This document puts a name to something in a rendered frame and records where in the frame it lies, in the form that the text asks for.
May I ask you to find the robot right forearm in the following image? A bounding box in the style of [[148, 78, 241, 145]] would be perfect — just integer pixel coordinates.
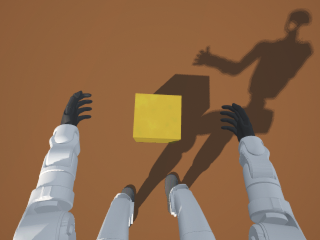
[[238, 136, 306, 240]]

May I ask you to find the robot left hand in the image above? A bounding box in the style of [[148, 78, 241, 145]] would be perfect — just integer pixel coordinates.
[[60, 91, 93, 126]]

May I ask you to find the robot left upper arm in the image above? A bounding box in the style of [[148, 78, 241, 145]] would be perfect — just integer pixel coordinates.
[[15, 210, 76, 240]]

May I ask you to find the carton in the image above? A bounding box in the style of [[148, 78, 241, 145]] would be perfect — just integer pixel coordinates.
[[133, 93, 182, 144]]

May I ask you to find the left robot shin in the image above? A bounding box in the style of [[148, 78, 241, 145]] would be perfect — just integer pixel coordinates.
[[111, 193, 131, 204]]

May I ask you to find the robot right upper arm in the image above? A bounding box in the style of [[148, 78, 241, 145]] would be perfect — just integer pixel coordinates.
[[248, 222, 305, 240]]

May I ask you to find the robot right hand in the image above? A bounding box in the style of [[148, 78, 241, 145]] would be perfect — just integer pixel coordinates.
[[220, 103, 255, 142]]

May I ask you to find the robot left thigh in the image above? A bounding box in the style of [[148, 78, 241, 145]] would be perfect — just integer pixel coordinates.
[[96, 198, 134, 240]]

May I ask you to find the robot left forearm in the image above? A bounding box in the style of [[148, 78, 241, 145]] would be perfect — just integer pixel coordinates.
[[13, 124, 81, 240]]

